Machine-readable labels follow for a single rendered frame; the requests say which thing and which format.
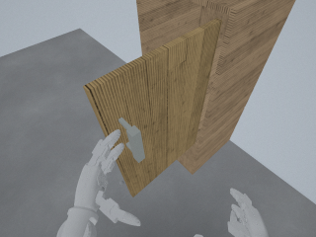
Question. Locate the handle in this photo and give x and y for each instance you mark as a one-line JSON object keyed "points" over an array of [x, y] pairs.
{"points": [[135, 144]]}

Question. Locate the left robot hand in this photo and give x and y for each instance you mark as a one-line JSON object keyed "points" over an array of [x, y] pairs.
{"points": [[94, 176]]}

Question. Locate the right robot hand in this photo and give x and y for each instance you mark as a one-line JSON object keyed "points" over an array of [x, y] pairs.
{"points": [[251, 222]]}

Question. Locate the cupboard door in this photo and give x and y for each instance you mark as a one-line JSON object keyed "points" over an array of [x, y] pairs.
{"points": [[162, 93]]}

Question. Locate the left robot forearm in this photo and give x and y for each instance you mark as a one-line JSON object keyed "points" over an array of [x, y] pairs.
{"points": [[80, 222]]}

